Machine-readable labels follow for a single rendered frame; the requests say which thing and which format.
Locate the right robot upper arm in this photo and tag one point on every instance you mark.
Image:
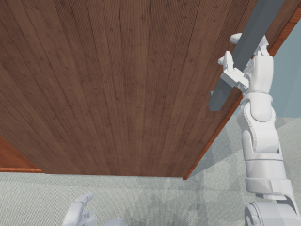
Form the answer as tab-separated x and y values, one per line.
270	214

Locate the handle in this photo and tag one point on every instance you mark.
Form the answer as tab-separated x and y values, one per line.
258	23

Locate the wardrobe door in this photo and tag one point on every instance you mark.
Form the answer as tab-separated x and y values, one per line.
12	158
117	87

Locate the left robot hand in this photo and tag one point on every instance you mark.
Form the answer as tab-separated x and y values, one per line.
75	214

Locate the robot right forearm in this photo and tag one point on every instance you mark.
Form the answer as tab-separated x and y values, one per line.
265	172

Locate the right robot hand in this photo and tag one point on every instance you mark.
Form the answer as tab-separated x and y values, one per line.
258	71

